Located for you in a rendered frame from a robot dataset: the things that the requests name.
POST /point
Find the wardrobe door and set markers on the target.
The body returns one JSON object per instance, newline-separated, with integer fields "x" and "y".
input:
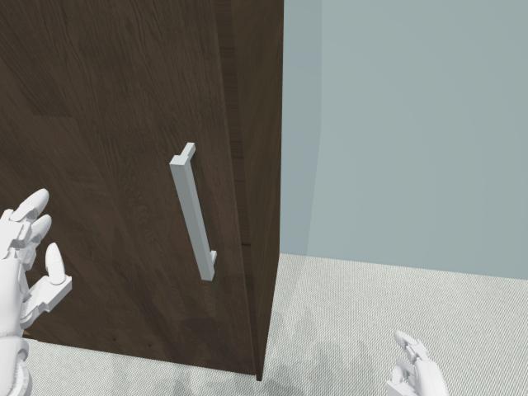
{"x": 96, "y": 98}

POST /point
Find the robot left hand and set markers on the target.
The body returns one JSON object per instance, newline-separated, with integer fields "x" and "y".
{"x": 20, "y": 234}

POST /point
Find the left robot forearm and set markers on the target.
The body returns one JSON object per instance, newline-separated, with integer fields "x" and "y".
{"x": 15, "y": 378}

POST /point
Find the handle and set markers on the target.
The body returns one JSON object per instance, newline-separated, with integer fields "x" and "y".
{"x": 186, "y": 190}

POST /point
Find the robot right hand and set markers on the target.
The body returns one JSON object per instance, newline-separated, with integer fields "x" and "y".
{"x": 424, "y": 379}

